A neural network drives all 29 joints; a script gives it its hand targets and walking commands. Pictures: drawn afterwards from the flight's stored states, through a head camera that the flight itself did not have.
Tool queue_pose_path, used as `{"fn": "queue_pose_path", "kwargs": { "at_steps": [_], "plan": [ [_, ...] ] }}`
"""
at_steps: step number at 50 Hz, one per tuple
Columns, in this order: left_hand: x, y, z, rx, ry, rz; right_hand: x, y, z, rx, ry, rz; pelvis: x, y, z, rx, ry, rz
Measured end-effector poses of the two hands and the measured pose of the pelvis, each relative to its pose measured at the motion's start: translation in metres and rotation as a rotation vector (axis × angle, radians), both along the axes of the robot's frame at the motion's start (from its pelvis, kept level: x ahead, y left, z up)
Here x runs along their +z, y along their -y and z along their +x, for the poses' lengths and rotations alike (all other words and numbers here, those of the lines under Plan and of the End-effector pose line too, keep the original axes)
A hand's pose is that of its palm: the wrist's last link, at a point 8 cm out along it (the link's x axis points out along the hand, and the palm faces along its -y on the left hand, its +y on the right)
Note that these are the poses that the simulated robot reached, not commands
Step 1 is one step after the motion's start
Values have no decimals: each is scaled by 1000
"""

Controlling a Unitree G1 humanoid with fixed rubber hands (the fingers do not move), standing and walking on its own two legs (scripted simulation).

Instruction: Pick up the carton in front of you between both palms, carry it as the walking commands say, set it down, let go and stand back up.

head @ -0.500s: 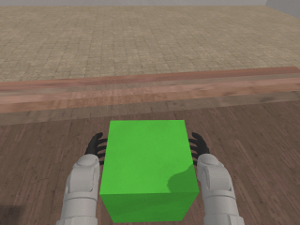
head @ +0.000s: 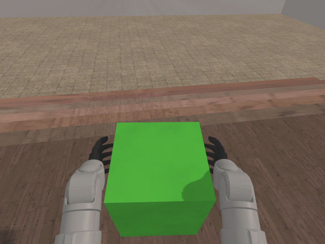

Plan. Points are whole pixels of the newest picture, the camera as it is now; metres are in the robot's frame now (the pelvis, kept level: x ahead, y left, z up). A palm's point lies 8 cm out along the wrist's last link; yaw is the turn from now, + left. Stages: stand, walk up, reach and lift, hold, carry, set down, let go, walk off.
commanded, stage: carry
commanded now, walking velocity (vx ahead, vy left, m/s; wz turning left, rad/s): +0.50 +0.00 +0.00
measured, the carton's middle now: (158, 181) +0.29 +0.01 +0.01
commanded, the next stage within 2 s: none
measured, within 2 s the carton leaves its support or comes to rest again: neither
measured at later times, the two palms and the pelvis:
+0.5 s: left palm (120, 106) +0.51 +0.13 +0.10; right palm (213, 109) +0.50 -0.17 +0.10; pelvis +0.24 -0.01 +0.01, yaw +0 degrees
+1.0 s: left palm (130, 64) +0.84 +0.13 +0.10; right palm (196, 65) +0.85 -0.17 +0.09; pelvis +0.57 -0.03 +0.00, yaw +2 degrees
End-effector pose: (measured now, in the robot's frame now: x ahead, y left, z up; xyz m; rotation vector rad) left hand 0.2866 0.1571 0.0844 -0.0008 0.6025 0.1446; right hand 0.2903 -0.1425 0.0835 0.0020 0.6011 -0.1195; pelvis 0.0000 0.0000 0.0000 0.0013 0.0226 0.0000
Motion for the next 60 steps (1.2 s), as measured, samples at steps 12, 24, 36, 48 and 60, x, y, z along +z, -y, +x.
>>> {"fn": "queue_pose_path", "kwargs": {
  "at_steps": [12,24,36,48,60],
  "plan": [
    [3,7,73,66,-94,-52,8,6,86,3,-96,34,1,6,95,35,-66,28],
    [14,23,212,8,-112,-61,13,22,199,-85,-112,57,8,8,225,0,-81,-17],
    [-12,43,349,86,-176,-47,-12,42,365,-2,-180,57,1,50,379,57,-55,-6],
    [16,30,515,75,-73,-44,11,29,525,-1,-76,54,8,33,541,38,-58,19],
    [-13,8,698,-2,-167,-77,-8,7,683,-91,-166,30,1,-8,708,-18,-40,-6]
  ]
}}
